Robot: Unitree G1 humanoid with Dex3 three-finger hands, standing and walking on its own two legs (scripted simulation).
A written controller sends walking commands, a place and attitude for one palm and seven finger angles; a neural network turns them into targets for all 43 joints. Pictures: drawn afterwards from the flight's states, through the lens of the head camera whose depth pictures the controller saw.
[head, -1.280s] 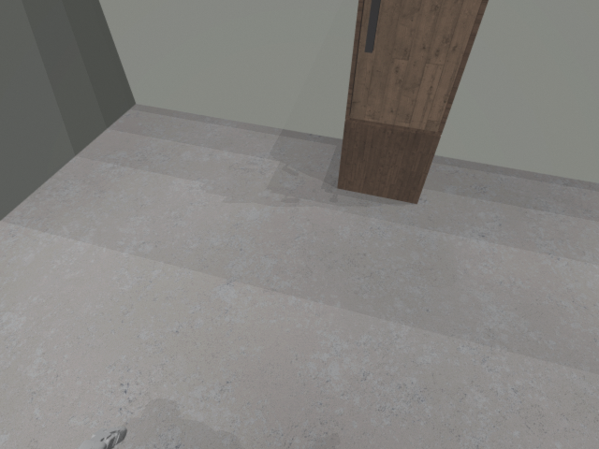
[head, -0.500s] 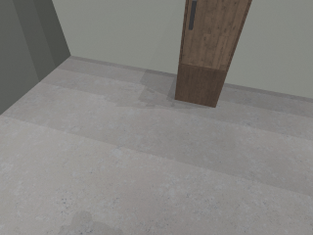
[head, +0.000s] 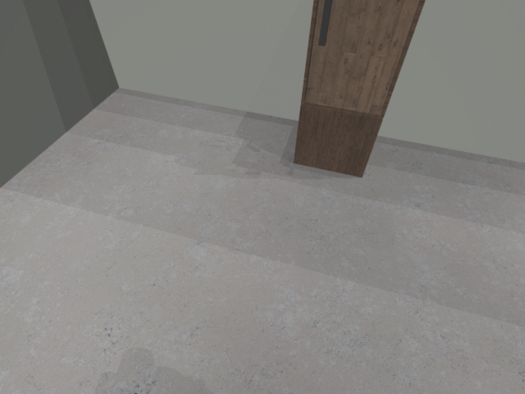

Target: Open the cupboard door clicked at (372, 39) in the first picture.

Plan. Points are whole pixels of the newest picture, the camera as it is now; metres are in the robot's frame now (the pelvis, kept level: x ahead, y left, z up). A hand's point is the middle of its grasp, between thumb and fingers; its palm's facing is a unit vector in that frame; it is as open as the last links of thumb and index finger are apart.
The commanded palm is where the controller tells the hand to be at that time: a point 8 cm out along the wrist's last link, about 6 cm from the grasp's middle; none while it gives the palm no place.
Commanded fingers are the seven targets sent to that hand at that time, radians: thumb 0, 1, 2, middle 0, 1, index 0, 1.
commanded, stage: look at it before walking up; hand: left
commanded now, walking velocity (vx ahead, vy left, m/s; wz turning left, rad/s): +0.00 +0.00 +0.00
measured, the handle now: (326, 19) +1.39 -0.17 +0.03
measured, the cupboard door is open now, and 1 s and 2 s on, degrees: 0 0 0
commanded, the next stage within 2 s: walk to a spot facing it in 0.16 s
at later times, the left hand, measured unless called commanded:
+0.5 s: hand out of the picture +0.07 +0.21 -0.18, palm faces -0.07 -0.97 -0.25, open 7.4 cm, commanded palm none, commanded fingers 0.00 0.90 0.90 -0.20 -0.30 -0.20 -0.30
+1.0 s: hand out of the picture +0.14 +0.17 -0.19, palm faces -0.11 -0.98 -0.14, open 7.4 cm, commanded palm none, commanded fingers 0.00 0.90 0.90 -0.20 -0.30 -0.20 -0.30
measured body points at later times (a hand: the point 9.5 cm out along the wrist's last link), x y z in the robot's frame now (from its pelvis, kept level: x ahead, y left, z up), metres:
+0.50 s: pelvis +0.04 +0.00 -0.01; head +0.03 +0.00 +0.44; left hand +0.07 +0.26 -0.16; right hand +0.07 -0.27 -0.16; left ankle +0.01 +0.13 -0.75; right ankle +0.01 -0.12 -0.74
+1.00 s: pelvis +0.23 +0.00 -0.03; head +0.27 +0.01 +0.42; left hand +0.14 +0.22 -0.18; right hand +0.32 -0.25 -0.16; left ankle +0.35 +0.07 -0.75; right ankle +0.03 -0.11 -0.74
